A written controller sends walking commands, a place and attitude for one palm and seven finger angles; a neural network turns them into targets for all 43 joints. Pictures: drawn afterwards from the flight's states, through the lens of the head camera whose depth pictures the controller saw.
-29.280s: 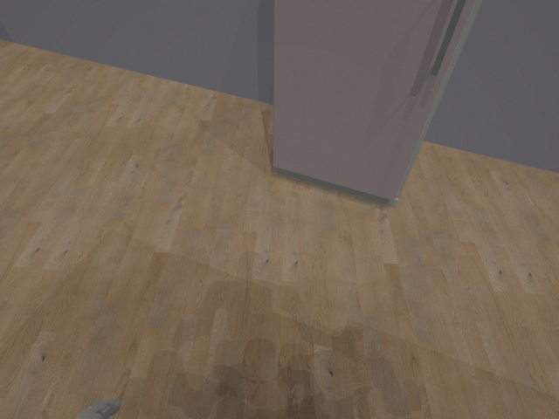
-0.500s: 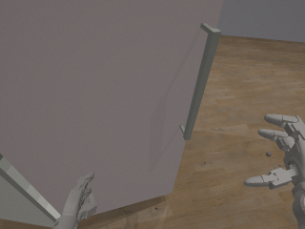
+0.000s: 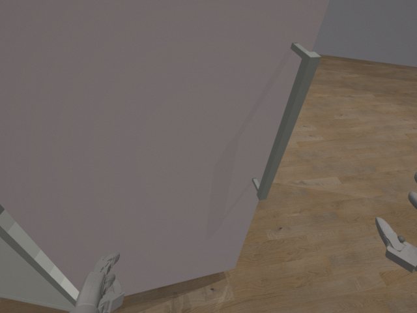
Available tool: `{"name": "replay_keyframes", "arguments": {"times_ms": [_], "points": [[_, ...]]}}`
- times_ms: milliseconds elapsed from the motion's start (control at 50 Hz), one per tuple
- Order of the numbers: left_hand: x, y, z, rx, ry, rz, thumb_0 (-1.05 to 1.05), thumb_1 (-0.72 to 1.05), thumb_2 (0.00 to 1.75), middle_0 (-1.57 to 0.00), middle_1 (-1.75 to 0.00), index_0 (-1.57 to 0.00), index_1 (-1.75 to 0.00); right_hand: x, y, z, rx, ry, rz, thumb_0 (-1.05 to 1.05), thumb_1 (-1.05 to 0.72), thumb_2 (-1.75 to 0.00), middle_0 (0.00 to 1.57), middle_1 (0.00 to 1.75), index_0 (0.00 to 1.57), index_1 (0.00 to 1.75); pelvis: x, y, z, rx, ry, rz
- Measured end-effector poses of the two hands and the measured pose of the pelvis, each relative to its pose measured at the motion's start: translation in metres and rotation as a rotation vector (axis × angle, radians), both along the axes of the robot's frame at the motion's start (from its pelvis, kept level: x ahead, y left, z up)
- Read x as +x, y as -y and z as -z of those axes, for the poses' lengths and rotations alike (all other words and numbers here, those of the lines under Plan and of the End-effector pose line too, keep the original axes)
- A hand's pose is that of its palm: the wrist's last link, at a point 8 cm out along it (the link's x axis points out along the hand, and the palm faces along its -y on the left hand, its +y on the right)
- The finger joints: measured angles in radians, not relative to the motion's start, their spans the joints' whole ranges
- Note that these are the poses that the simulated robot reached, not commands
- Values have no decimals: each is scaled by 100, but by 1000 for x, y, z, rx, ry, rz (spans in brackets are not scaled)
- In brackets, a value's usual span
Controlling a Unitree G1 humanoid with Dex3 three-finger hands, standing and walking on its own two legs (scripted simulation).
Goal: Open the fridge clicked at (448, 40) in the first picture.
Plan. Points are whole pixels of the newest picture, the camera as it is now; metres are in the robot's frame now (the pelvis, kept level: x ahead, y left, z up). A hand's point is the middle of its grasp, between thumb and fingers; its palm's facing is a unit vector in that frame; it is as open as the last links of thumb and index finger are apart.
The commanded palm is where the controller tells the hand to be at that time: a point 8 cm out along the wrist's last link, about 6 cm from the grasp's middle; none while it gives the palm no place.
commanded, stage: draw the hand back to the body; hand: right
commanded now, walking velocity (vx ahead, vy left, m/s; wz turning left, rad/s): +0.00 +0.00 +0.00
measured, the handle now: (275, 137) +0.43 -0.14 +0.14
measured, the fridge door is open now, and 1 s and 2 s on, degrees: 66 66 66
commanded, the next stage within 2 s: step back with the hand held close in 0.48 s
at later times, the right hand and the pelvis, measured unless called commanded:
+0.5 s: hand (409, 246) +0.18 -0.27 +0.16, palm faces +0.50 +0.78 -0.38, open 7.4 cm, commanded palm +0.13 -0.31 +0.17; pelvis +0.00 +0.00 +0.00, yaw +0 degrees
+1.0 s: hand out of the picture +0.16 -0.29 +0.15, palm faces +0.40 +0.76 -0.52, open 7.4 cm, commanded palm +0.11 -0.32 +0.17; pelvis -0.04 -0.03 -0.01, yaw +1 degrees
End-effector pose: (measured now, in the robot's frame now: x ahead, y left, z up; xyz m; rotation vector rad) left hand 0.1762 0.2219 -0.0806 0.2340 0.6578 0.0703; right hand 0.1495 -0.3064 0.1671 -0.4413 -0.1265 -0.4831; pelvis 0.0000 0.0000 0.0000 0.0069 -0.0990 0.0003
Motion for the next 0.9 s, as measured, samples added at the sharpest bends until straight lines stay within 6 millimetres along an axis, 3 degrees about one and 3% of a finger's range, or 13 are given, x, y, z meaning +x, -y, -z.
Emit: {"name": "replay_keyframes", "arguments": {"times_ms": [180,300,720,820,900], "points": [[11,-6,-5,18,18,11,2,90,90,-20,-30,-20,-30,-15,1,-3,-18,-6,34,1,-72,-82,22,40,21,40,3,-3,0,3,4,4],[12,-2,-4,14,14,19,2,90,89,-20,-30,-20,-30,-17,3,-1,-8,3,53,1,-84,-87,22,34,21,33,1,-4,0,3,7,10],[-6,9,-1,0,-18,12,2,90,89,-20,-30,-20,-30,-9,6,-8,-44,32,-2,1,-89,-90,21,30,20,30,-11,6,1,13,-31,5],[-18,6,-1,12,-36,-49,1,90,89,-20,-30,-20,-30,-6,3,4,-65,-48,-80,1,-90,-90,21,30,20,30,-20,16,4,10,-74,-10],[-31,7,1,25,-50,-86,1,90,89,-20,-30,-20,-30,-14,7,3,-106,-76,-109,1,-89,-90,22,30,21,30,-27,23,7,2,-84,-18]]}}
